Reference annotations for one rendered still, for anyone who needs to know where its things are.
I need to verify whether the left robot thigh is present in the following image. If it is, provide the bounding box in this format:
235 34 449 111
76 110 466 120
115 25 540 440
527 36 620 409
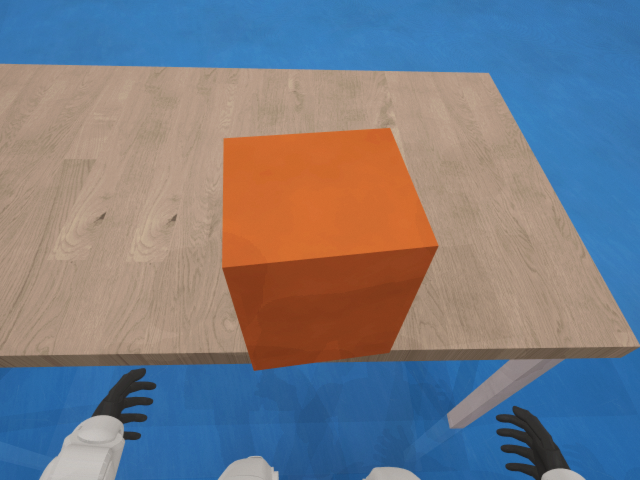
218 458 279 480

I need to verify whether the robot left forearm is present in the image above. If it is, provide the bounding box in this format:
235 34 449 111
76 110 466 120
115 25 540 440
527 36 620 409
39 415 125 480

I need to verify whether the table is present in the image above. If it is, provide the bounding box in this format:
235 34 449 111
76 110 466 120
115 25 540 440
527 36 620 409
0 64 640 429

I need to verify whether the robot left hand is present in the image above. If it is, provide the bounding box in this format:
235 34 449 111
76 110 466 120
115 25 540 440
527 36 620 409
91 368 156 440

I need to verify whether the robot right hand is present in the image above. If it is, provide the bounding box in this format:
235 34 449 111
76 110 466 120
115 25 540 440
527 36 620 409
496 406 571 480

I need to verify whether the carton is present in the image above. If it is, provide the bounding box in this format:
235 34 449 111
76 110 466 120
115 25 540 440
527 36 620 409
222 128 439 371

